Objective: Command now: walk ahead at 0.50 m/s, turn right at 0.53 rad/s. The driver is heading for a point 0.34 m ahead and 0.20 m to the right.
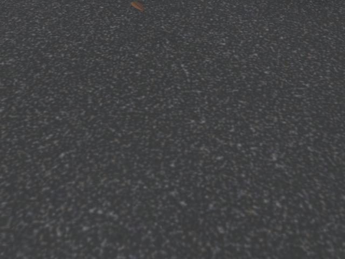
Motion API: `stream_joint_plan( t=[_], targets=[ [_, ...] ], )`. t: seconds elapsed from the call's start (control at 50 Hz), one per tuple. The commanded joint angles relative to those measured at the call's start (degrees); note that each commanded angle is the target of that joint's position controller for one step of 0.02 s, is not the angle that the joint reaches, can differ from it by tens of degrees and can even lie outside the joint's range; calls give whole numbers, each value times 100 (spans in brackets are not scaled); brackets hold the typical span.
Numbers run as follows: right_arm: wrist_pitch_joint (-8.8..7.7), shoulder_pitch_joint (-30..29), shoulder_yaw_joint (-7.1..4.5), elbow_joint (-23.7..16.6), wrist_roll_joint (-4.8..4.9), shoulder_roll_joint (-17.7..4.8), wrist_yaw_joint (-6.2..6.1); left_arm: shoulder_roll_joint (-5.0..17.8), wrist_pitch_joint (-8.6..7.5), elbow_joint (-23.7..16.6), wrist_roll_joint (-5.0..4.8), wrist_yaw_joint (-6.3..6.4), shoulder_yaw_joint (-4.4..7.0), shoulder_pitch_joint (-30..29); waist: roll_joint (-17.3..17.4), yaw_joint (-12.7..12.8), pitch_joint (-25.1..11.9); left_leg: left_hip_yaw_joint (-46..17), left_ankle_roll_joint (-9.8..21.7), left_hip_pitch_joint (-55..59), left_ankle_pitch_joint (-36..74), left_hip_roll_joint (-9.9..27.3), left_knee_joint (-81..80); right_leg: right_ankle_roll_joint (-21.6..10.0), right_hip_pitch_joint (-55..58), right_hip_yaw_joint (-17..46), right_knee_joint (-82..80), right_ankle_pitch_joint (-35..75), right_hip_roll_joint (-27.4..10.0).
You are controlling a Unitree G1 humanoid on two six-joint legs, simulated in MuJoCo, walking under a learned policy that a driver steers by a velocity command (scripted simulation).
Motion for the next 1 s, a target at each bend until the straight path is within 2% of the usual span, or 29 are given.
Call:
stream_joint_plan(
  t=[0.02,0.06,0.12,0.18,0.22,0.26,0.28,0.3,0.32,0.34,0.36,0.38,0.4,0.42,0.46,0.52,0.56,0.62,0.68,0.72,0.74,0.76,0.78,0.8,0.82,0.84,0.86,0.9,1.0],
  targets=[
    [-104,-291,-166,-298,-12,-780,-74,91,53,-381,42,-33,34,161,663,192,46,-933,890,195,757,1666,-1273,58,-519,347,-425,756,-322],
    [-73,-241,-186,-291,-11,-862,-110,63,24,-485,44,-105,12,-125,616,126,104,-516,809,307,981,1571,-1289,69,-492,226,-1079,1326,-278],
    [-9,-26,-216,-282,36,-999,-150,-13,-8,-719,63,-232,-61,-787,512,-114,275,-81,740,521,1076,1564,-1286,38,-382,-145,-1916,1750,-184],
    [101,280,-261,-224,111,-1134,-150,4,6,-988,57,-341,-97,-1280,497,-271,437,126,669,1096,1236,1725,-1107,-62,-501,-362,-2409,1509,-99],
    [190,353,-296,-209,169,-1223,-142,89,22,-1142,50,-403,-79,-1397,568,-226,444,257,574,1468,1829,1832,-787,-202,-431,-525,-2601,1054,25],
    [267,241,-345,-269,215,-1386,-154,292,50,-1188,58,-428,20,-1103,774,54,124,451,451,1630,3713,1833,12,-419,261,-850,-2655,478,389],
    [319,164,-360,-299,237,-1440,-162,476,59,-1076,42,-422,132,-534,801,404,-214,571,370,1559,4525,1745,878,-573,1025,-1015,-2785,372,662],
    [347,107,-324,-339,243,-1373,-170,800,69,-811,24,-364,326,432,654,904,-715,722,174,1026,4445,1505,2152,-791,2443,-1028,-3157,735,946],
    [302,252,-194,-473,44,-1023,-159,1378,121,-668,50,-220,512,1147,-300,1055,-1217,725,-150,-568,2082,1178,4078,-1155,4146,519,-3297,1272,-15],
    [113,577,12,-782,-20,-405,-95,1782,56,-908,126,-206,488,620,-1429,348,-1829,-121,-499,-2724,-2467,-117,6022,-2304,5469,3868,-4229,1375,-1475],
    [-70,108,-85,-746,215,-945,-22,1227,-16,-1001,192,-269,295,696,-483,756,-2155,-1158,-399,-3009,-2445,120,6370,-2196,5403,3786,-4517,2357,-1608],
    [-107,-96,-101,-781,364,-985,-5,909,-79,-943,232,-282,194,497,-263,654,-1546,-1077,-292,-3143,-2086,371,6219,-1967,4856,2647,-4286,3453,-1430],
    [-85,-80,-90,-687,274,-902,-51,718,-123,-933,163,-292,143,179,237,419,-1011,-1046,-274,-2965,-1700,663,5685,-1669,4011,1791,-4203,3916,-1091],
    [-22,-128,-130,-619,145,-944,-99,521,-135,-969,148,-266,89,-147,227,272,-811,-1054,-266,-2675,-1502,833,5217,-1477,3394,1361,-4307,3916,-872],
    [183,62,-155,-548,121,-895,-124,546,-151,-1013,253,-237,62,-405,143,11,-699,-1039,-299,-2007,-1241,837,4908,-1415,2563,999,-4585,4338,-723],
    [325,78,-114,-560,36,-686,-180,642,-205,-878,249,-166,68,-403,93,-110,-705,-979,-445,-1919,-661,722,4079,-1402,2378,516,-4702,4913,-576],
    [347,-159,-67,-611,21,-590,-174,592,-157,-790,223,-101,39,-438,-27,-56,-717,-961,-488,-1878,-96,697,3291,-1246,2455,233,-4688,4761,-415],
    [347,-545,-25,-664,61,-565,-121,596,-84,-632,243,-51,11,-367,-152,140,-718,-898,-494,-1545,648,569,2284,-1077,2542,66,-4683,4346,-310],
    [350,-755,-36,-693,68,-635,-84,521,-32,-426,266,-59,-45,-299,-223,233,-596,-926,-447,-1375,581,479,1748,-1051,2684,240,-4558,3836,-416],
    [326,-768,-52,-698,35,-682,-57,472,-3,-326,239,-61,-80,-352,-258,179,-509,-907,-314,-1211,340,413,1365,-989,2729,408,-4289,3541,-473],
    [299,-617,-54,-642,1,-673,-41,417,15,-294,193,-51,-111,-428,-211,33,-513,-858,-209,-871,694,367,873,-852,2670,412,-4070,3237,-383],
    [267,-490,-78,-585,-59,-795,-40,346,10,-220,191,-48,-140,-252,0,-11,-560,-1004,-83,-354,1880,474,394,-596,2570,394,-3863,2702,-156],
    [250,-478,-127,-588,-102,-1107,-73,252,-28,-197,312,-44,-167,78,426,242,-755,-1445,86,255,3618,953,577,-326,2353,236,-3559,1790,240],
    [289,-613,-104,-549,-94,-1086,-102,137,-25,-28,331,-28,-174,735,1016,629,-1023,-1738,596,778,3863,1315,882,-83,1959,104,-3547,500,498],
    [355,-706,-37,-533,-20,-714,-86,183,15,6,314,2,-192,464,1128,432,-986,-1825,763,612,3260,1306,795,40,1989,19,-3579,-22,547],
    [407,-828,-5,-518,19,-595,-61,258,91,-27,267,17,-183,239,1075,390,-859,-1760,662,375,2454,1162,696,53,2036,11,-3730,-55,535],
    [433,-949,-6,-535,28,-619,-37,324,176,16,224,45,-164,105,898,339,-707,-1616,522,171,1940,986,673,16,2078,15,-3785,63,530],
    [403,-943,-18,-464,35,-692,-3,405,311,53,221,58,-141,-12,740,270,-559,-1409,346,0,1667,789,701,-62,2188,90,-3880,391,474],
    [396,-919,-5,-225,59,-644,-57,332,286,289,216,59,-142,6,521,195,-636,-1223,325,287,2109,644,916,-41,2313,110,-3890,1026,401]
  ],
)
